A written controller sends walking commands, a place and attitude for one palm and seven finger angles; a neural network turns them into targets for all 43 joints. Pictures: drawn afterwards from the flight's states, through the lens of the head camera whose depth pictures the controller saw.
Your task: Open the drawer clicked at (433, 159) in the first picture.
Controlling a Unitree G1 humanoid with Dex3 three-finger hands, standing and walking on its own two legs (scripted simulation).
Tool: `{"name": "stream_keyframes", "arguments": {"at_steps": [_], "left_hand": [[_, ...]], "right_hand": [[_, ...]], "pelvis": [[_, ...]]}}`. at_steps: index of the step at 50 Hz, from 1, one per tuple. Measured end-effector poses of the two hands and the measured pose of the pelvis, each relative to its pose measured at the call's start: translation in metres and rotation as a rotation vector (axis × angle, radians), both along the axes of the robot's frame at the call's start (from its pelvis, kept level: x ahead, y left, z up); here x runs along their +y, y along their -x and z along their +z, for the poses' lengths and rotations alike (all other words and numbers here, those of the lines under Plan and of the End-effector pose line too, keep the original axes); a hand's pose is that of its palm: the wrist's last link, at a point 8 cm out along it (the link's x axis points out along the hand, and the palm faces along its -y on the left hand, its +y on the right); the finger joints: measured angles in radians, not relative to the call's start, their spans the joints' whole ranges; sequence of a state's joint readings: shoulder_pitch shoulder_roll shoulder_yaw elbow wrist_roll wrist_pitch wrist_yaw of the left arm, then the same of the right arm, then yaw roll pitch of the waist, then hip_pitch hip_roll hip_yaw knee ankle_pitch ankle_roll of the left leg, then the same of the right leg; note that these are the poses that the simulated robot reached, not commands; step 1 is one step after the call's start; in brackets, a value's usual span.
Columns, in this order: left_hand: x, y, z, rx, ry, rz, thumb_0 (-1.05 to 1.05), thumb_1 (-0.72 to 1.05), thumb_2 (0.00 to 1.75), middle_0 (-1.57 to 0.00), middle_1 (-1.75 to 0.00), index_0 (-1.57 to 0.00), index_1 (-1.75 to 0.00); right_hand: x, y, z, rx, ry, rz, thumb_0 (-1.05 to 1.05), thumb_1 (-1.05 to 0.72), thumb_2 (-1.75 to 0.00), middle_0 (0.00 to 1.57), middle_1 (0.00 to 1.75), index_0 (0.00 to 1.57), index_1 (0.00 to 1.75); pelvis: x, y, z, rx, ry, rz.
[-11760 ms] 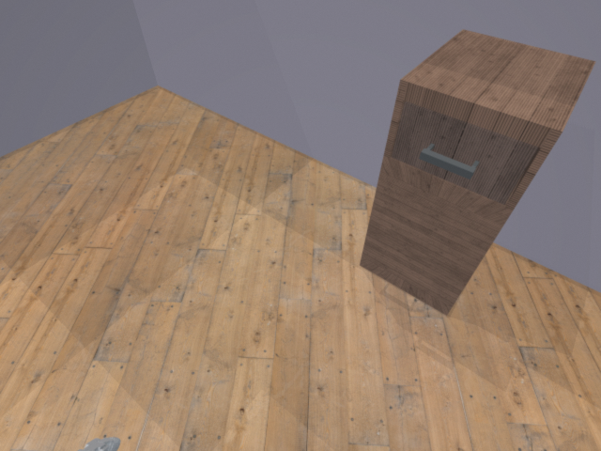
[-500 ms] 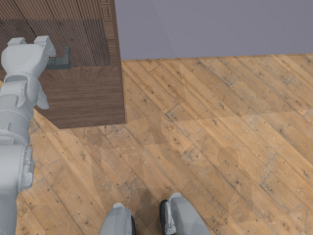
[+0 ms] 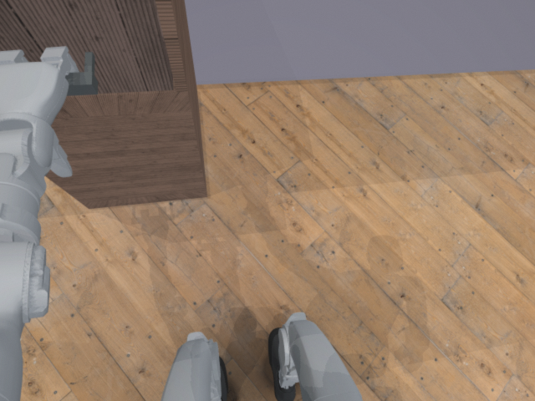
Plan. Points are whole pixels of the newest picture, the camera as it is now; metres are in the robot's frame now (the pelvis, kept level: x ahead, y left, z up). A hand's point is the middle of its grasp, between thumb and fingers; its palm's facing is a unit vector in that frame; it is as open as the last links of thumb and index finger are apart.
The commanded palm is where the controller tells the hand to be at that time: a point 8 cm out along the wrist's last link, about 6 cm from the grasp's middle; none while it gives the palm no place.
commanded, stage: lower the fingers behind the handle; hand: left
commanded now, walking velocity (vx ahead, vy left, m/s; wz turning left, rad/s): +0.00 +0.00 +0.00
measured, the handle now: (43, 73) +0.59 +0.28 +0.00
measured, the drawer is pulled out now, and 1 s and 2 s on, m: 0.00 0.00 0.04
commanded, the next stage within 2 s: close the thumb around the handle in 0.52 s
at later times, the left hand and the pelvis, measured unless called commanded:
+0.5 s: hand (53, 118) +0.53 +0.26 -0.01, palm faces -0.09 -0.02 -1.00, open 13.8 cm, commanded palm +0.53 +0.24 +0.03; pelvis -0.01 -0.01 -0.01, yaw +0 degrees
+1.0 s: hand (54, 112) +0.54 +0.26 -0.02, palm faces -0.10 -0.01 -1.00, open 9.8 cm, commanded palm +0.54 +0.24 +0.03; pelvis -0.01 -0.01 -0.01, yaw +0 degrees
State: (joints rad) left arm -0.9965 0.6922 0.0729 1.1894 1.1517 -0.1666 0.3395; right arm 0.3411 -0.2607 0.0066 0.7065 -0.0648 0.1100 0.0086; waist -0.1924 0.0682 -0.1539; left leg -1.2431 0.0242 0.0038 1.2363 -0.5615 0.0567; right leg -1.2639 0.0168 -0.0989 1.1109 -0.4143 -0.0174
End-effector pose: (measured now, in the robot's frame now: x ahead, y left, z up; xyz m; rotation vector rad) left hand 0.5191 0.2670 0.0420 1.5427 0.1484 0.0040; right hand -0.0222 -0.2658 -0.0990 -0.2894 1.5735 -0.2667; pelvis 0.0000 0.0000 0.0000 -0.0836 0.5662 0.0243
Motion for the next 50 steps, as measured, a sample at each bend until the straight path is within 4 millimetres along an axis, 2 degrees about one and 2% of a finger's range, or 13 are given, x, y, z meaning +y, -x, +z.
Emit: {"name": "stream_keyframes", "arguments": {"at_steps": [14, 24, 35, 41, 50], "left_hand": [[0.0, -0.002, -0.002, 0.001, -0.02, 0.016, 0.0, -0.49, 0.3, -0.29, -1.2, -0.32, -1.2], [-0.004, 0.005, 0.0, -0.003, -0.015, -0.006, 0.0, -0.49, 0.3, -0.29, -1.2, -0.31, -1.2], [-0.005, 0.003, -0.001, -0.009, -0.022, 0.005, 0.0, -0.47, 0.31, -0.3, -1.2, -0.32, -1.2], [-0.005, 0.0, -0.001, 0.0, -0.026, 0.011, 0.0, -0.32, 0.37, -0.31, -1.22, -0.33, -1.22], [-0.004, -0.008, -0.002, 0.009, -0.024, 0.01, 0.0, 0.11, 0.55, -0.35, -1.26, -0.36, -1.27]], "right_hand": [[-0.009, -0.004, -0.014, -0.041, 0.009, 0.012, 0.0, -0.91, -0.9, 0.2, 0.3, 0.21, 0.3], [-0.006, -0.003, -0.015, -0.041, -0.007, 0.015, 0.0, -0.91, -0.9, 0.2, 0.3, 0.21, 0.3], [-0.007, -0.003, -0.012, -0.039, -0.003, 0.016, 0.0, -0.91, -0.9, 0.2, 0.3, 0.21, 0.3], [-0.008, -0.002, -0.011, -0.036, 0.002, 0.016, 0.0, -0.91, -0.9, 0.2, 0.3, 0.21, 0.3], [-0.008, 0.002, -0.012, -0.029, 0.012, 0.008, 0.0, -0.91, -0.9, 0.2, 0.3, 0.21, 0.3]], "pelvis": [[-0.006, 0.01, -0.012, 0.014, -0.004, -0.005], [-0.006, 0.009, -0.01, 0.009, -0.006, -0.001], [-0.006, 0.008, -0.009, 0.006, -0.005, 0.001], [-0.006, 0.008, -0.009, 0.009, -0.005, 0.002], [-0.006, 0.009, -0.012, 0.02, -0.003, -0.001]]}}
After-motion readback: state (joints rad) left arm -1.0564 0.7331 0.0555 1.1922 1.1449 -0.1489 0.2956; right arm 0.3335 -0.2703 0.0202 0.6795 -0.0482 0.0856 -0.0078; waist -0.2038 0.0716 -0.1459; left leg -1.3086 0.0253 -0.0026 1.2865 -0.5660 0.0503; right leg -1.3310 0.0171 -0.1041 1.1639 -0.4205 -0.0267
